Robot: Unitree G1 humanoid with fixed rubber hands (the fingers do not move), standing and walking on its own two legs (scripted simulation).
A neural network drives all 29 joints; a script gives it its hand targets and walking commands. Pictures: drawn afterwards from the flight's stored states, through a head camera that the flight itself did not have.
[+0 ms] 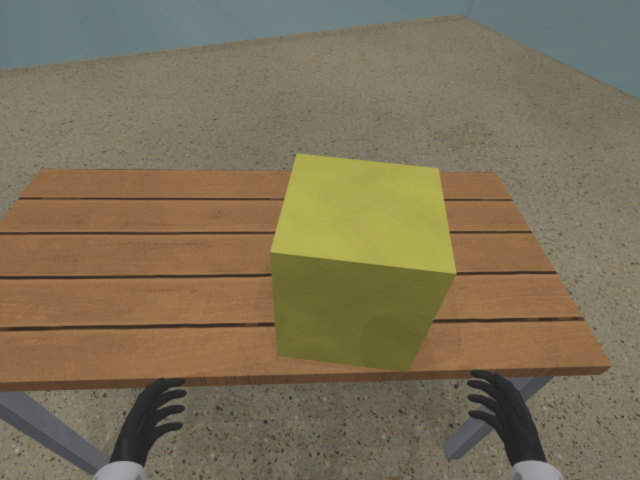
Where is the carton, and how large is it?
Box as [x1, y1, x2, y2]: [270, 154, 456, 371]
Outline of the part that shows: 296,154 270,250 277,355 407,371 456,273 438,168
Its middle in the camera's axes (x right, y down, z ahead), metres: +0.06 +0.03 +0.59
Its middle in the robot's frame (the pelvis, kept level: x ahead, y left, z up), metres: +0.42 -0.02 +0.02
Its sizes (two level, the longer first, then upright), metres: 0.210 0.200 0.250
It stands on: a table, 0.68 m high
